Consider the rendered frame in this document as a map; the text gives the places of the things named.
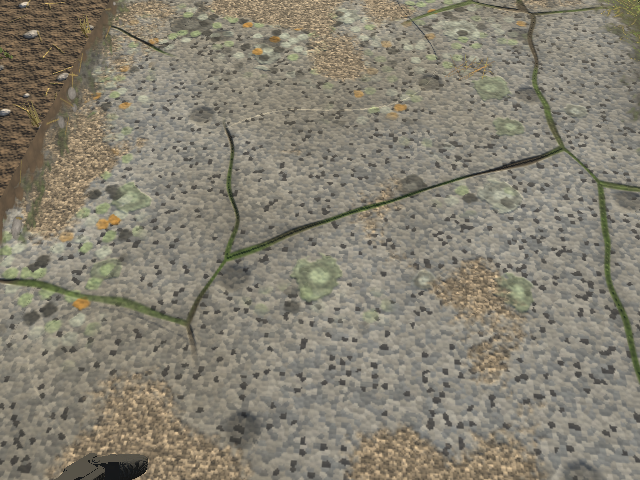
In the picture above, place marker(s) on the robot left hand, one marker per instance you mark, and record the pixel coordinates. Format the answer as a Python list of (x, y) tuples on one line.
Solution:
[(111, 467)]

